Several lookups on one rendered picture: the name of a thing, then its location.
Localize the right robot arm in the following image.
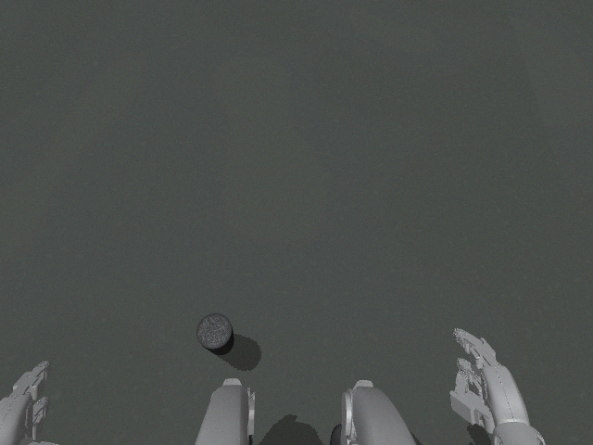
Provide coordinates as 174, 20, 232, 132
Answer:
492, 422, 546, 445

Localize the right robot hand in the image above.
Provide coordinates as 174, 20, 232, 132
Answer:
449, 328, 530, 434

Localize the cup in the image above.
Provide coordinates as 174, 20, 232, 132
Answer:
196, 313, 234, 355

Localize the left robot hand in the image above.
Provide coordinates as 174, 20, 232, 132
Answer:
0, 361, 59, 445

